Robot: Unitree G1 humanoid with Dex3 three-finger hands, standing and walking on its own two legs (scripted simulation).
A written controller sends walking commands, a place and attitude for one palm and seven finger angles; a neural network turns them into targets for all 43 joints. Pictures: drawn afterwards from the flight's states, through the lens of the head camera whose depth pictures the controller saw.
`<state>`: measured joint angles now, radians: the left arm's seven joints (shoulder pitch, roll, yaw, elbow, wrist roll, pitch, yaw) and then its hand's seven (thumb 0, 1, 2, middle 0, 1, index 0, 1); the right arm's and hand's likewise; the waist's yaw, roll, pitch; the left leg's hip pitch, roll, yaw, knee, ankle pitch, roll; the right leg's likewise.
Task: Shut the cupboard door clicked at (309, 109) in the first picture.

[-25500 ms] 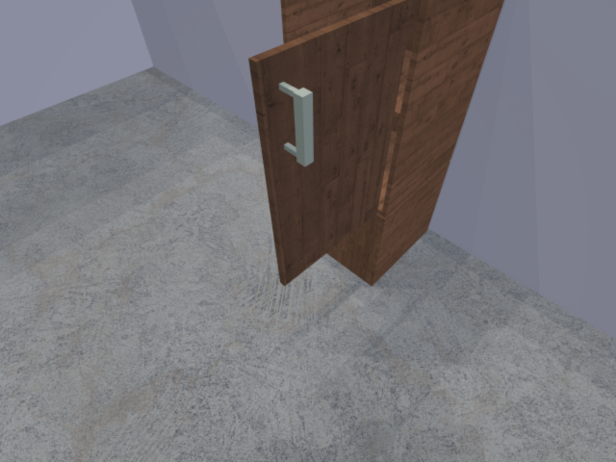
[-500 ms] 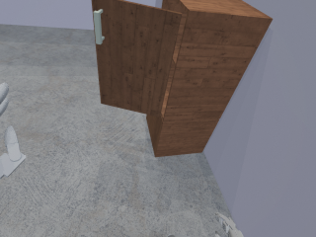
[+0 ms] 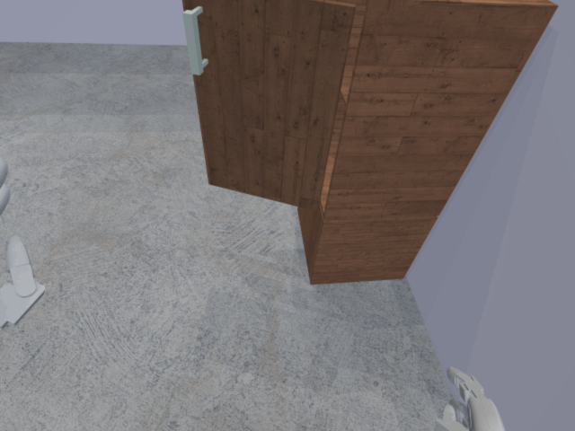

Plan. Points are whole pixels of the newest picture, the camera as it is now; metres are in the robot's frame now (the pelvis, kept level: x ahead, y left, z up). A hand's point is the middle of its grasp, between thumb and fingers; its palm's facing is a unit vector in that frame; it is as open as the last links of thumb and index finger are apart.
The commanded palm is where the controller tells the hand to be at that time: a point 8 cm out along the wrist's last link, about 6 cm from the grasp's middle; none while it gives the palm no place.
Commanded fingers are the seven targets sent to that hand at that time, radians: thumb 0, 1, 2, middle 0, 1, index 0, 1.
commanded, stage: stop stepping back and stand still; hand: left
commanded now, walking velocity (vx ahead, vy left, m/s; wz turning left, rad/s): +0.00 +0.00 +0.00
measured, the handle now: (197, 41) +0.87 +0.26 +0.15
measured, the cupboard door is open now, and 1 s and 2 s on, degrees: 68 68 68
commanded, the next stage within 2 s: let the arm hang, fingers relaxed in 0.92 s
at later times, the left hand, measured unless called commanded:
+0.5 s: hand (17, 275) +0.21 +0.27 +0.19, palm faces +0.42 -0.78 -0.46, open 7.4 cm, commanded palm +0.15 +0.31 +0.19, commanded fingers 0.00 0.90 0.90 -0.20 -0.30 -0.20 -0.30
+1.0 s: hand out of the picture +0.17 +0.30 +0.18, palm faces +0.45 -0.78 -0.43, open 7.4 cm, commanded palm none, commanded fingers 0.00 0.90 0.90 -0.20 -0.30 -0.20 -0.30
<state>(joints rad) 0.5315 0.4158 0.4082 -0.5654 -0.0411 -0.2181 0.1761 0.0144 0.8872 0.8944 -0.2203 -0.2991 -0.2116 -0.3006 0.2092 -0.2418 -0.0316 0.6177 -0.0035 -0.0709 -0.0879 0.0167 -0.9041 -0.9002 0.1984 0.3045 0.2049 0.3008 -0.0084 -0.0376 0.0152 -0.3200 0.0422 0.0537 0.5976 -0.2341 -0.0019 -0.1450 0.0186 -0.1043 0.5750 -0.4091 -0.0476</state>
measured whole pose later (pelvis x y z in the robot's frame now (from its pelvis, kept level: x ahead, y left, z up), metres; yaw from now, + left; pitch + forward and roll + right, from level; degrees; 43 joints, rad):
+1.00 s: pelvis -0.02 +0.03 +0.01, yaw +0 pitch +0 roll -2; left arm 0.55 0.39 0.40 -0.43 -0.05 -0.17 0.16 0.01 0.89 0.90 -0.22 -0.30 -0.21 -0.30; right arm 0.25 -0.19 0.03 0.62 0.01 -0.08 -0.08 0.02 -0.90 -0.90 0.20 0.30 0.21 0.30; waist 0.00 0.03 -0.04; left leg -0.31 0.02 0.07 0.45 -0.15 0.04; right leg -0.12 0.01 -0.06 0.39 -0.27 0.00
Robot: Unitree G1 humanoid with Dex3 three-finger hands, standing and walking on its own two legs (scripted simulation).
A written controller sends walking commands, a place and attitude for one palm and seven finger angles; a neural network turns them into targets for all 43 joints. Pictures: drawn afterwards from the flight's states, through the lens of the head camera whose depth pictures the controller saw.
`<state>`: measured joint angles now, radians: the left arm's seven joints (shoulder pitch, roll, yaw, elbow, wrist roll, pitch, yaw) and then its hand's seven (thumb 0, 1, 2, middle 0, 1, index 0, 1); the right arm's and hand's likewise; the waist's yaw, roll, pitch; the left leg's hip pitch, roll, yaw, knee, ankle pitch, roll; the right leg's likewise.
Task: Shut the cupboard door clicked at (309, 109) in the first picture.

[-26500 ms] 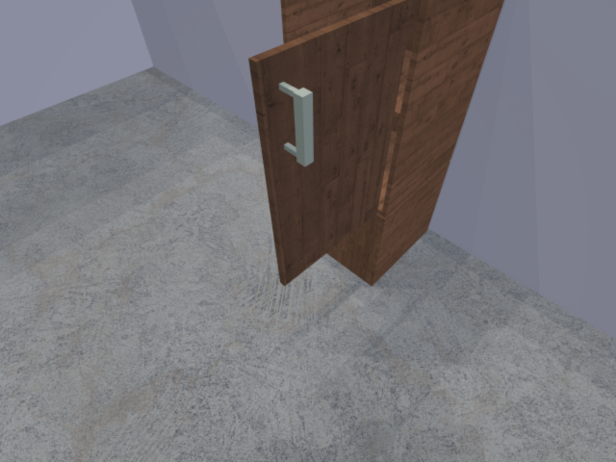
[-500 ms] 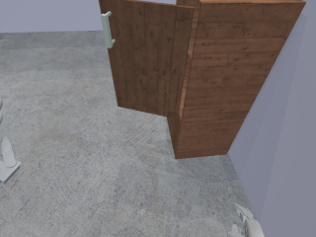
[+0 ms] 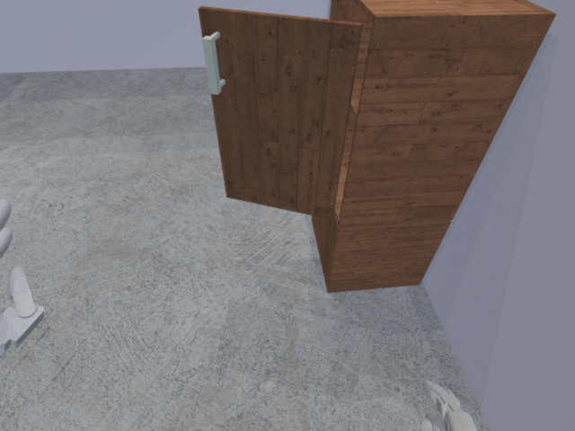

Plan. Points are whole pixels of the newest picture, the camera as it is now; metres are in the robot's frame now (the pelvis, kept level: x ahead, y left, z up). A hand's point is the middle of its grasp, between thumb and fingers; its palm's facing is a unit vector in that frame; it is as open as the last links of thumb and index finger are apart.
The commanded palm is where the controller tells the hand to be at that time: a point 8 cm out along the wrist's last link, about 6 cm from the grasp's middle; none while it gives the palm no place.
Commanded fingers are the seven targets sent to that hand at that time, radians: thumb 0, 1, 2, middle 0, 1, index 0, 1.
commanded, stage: let the arm hang, fingers relaxed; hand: left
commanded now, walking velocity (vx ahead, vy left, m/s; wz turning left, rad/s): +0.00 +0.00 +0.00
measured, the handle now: (215, 63) +0.89 +0.23 +0.13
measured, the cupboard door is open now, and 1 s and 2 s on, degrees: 68 68 68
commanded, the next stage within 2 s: look to check the result in 1.12 s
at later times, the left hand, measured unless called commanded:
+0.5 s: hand out of the picture -0.04 +0.18 -0.18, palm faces +0.06 -0.98 -0.18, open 7.1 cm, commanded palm none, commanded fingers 0.00 0.90 0.90 -0.20 -0.30 -0.20 -0.30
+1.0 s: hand out of the picture +0.00 +0.16 -0.17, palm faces +0.03 -0.98 -0.18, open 7.4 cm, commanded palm none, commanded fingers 0.00 0.90 0.90 -0.20 -0.30 -0.20 -0.30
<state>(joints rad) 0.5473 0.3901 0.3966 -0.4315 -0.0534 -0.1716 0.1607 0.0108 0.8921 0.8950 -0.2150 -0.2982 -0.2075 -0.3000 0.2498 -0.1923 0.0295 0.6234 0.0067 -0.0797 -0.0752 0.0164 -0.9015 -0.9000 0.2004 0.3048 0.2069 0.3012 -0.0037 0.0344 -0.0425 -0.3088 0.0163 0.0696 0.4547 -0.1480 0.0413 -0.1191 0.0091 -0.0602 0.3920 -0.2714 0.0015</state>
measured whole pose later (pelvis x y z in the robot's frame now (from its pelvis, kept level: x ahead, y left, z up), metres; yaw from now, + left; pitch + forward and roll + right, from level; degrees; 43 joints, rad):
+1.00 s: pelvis -0.01 -0.01 +0.00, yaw +0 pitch -2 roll +0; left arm 0.29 0.15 0.00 1.12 0.01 0.00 0.02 0.00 0.91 0.89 -0.20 -0.30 -0.20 -0.30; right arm 0.27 -0.18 0.00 1.11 -0.02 0.02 -0.02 0.01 -0.91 -0.90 0.20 0.30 0.20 0.30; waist -0.01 0.01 0.01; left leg -0.26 0.00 0.07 0.41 -0.12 0.03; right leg -0.10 0.00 -0.06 0.42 -0.29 -0.01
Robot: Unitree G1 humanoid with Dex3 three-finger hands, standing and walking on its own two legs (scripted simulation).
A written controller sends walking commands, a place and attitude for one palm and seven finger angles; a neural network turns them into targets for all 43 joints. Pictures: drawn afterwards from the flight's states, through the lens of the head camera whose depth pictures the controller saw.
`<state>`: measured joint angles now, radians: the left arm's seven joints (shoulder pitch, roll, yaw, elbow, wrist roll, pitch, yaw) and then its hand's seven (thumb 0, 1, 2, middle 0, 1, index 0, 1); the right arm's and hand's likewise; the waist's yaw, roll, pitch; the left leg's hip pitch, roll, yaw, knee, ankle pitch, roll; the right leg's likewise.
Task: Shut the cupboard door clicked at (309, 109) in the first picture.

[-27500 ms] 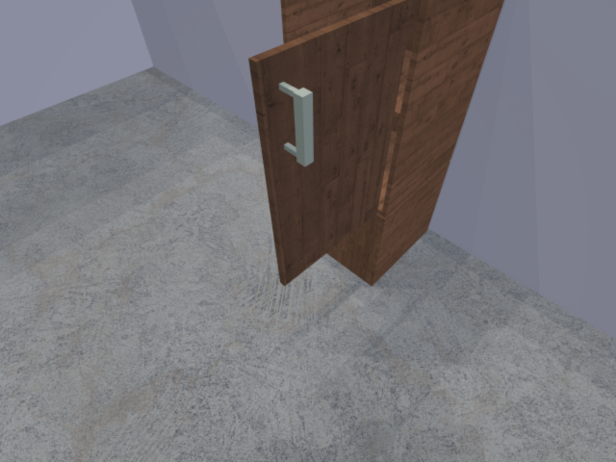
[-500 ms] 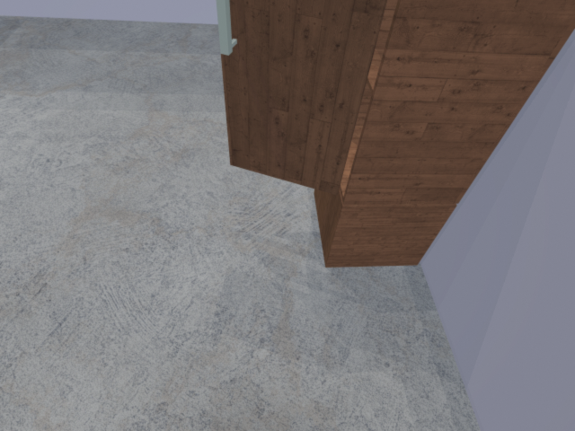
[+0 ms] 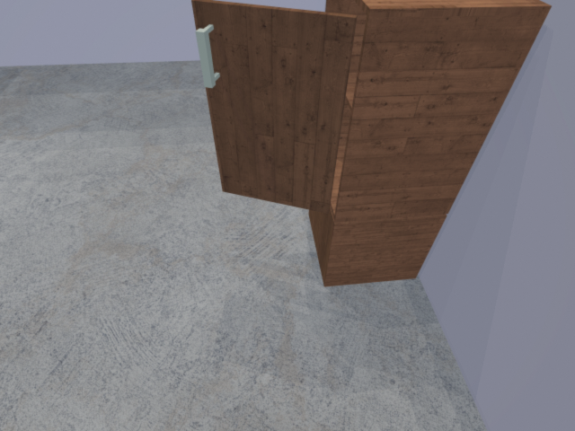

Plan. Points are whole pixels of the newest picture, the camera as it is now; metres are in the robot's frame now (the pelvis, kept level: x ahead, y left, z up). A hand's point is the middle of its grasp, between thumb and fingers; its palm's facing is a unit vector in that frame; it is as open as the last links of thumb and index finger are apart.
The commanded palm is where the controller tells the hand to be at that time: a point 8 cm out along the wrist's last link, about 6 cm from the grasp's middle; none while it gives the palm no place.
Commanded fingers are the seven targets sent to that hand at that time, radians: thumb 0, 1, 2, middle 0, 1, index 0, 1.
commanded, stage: let the arm hang, fingers relaxed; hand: left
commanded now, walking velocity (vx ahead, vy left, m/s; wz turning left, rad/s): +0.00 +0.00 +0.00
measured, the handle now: (209, 56) +0.90 +0.23 +0.13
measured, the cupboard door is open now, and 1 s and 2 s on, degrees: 68 68 68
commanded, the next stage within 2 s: look to check the result in 0.12 s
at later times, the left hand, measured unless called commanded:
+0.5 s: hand out of the picture -0.01 +0.17 -0.17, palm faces +0.05 -0.98 -0.19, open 7.4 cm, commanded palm none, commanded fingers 0.00 0.90 0.90 -0.20 -0.30 -0.20 -0.30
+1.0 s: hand out of the picture +0.02 +0.18 -0.18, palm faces +0.08 -0.98 -0.21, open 7.4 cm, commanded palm none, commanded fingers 0.00 0.90 0.90 -0.20 -0.30 -0.20 -0.30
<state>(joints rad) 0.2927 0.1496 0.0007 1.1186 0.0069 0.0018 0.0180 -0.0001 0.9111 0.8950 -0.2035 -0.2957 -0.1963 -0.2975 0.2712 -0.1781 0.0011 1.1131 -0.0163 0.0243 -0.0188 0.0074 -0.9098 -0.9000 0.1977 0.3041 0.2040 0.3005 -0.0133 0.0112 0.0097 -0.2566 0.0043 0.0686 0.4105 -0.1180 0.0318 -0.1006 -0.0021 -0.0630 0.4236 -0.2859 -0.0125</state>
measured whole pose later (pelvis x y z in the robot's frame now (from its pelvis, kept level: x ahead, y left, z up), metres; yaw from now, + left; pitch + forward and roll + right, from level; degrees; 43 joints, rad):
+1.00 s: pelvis +0.03 +0.00 +0.00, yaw +3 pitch -1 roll +0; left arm 0.28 0.16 0.03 1.11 0.01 0.01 0.03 0.00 0.91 0.89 -0.20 -0.30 -0.20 -0.30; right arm 0.25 -0.18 -0.01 1.10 -0.01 0.03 -0.02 0.01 -0.91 -0.90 0.20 0.30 0.20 0.30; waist -0.02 0.01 0.05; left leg -0.27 -0.02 0.03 0.47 -0.18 0.03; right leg -0.07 -0.02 -0.10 0.43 -0.33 -0.01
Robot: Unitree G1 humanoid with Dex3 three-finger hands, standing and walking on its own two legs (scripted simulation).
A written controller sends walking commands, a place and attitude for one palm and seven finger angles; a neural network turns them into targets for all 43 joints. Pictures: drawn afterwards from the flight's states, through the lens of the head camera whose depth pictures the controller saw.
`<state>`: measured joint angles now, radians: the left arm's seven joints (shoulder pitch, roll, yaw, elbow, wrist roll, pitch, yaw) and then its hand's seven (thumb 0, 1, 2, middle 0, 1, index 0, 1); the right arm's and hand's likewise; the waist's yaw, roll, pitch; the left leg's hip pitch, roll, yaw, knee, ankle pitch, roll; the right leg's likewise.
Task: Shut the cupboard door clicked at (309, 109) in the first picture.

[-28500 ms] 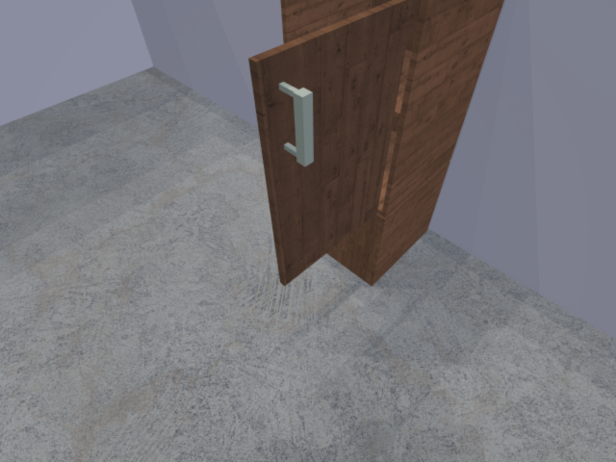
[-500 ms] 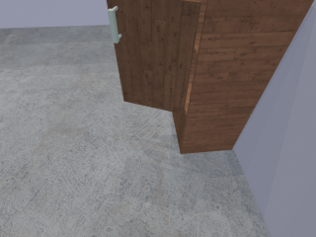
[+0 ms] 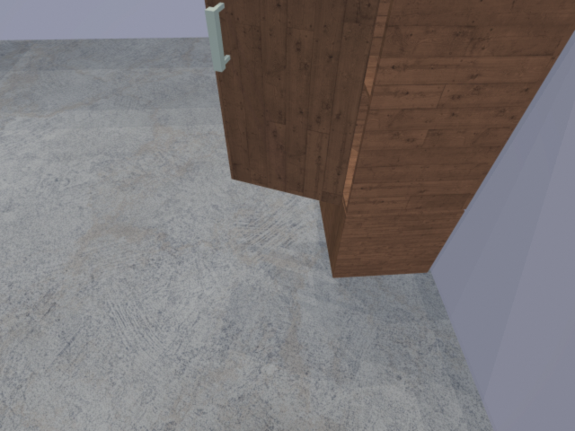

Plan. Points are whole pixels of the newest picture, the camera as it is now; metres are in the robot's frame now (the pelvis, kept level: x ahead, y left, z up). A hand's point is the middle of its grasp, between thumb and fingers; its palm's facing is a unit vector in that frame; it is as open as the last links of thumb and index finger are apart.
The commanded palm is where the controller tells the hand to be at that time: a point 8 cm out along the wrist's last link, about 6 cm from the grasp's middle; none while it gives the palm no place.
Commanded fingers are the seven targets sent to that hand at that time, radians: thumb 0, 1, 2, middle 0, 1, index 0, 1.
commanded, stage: walk to a spot facing it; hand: left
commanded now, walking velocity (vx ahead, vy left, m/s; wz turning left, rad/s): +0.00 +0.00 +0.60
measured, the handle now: (219, 37) +0.88 +0.20 +0.14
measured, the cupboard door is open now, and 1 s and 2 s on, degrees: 68 68 68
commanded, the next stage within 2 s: turn to face it in 1.96 s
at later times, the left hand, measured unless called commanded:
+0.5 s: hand out of the picture +0.05 +0.26 -0.16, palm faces +0.30 -0.92 -0.26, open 7.4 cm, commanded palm none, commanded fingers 0.00 0.90 0.90 -0.20 -0.30 -0.20 -0.30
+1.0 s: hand out of the picture -0.07 +0.16 -0.16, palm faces +0.61 -0.74 -0.28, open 7.4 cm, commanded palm none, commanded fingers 0.00 0.90 0.90 -0.20 -0.30 -0.20 -0.30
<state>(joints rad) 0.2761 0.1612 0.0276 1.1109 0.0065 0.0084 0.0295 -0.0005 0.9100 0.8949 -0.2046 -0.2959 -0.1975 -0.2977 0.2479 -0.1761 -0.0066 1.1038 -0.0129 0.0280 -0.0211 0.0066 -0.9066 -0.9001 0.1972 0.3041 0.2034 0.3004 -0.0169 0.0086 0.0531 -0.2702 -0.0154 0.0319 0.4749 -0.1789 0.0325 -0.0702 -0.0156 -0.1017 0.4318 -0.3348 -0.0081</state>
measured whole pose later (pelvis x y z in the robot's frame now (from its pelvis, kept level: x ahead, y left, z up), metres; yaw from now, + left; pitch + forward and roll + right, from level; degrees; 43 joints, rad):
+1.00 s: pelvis +0.01 -0.03 +0.00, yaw +39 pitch +0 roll +2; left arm 0.25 0.19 0.04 0.89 0.02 0.01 0.02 0.00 0.91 0.89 -0.21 -0.30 -0.20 -0.30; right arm 0.14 -0.25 -0.07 0.91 -0.02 0.10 0.04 0.01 -0.91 -0.90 0.19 0.30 0.20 0.30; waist 0.00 0.00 0.13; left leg -0.41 0.02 0.03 0.88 -0.44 -0.06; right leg -0.18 -0.12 -0.18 0.54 -0.35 0.00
